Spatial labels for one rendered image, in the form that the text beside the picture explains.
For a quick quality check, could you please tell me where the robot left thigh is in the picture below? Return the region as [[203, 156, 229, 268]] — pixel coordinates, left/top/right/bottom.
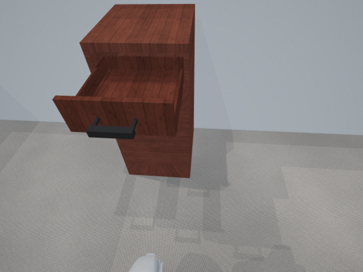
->
[[128, 256, 163, 272]]

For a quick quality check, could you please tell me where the drawer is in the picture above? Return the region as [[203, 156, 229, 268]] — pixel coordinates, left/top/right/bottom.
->
[[52, 56, 184, 137]]

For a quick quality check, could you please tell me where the handle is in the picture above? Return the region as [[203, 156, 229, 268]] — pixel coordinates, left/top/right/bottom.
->
[[86, 117, 137, 139]]

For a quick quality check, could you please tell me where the cabinet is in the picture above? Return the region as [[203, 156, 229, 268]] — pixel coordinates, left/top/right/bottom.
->
[[80, 4, 195, 178]]

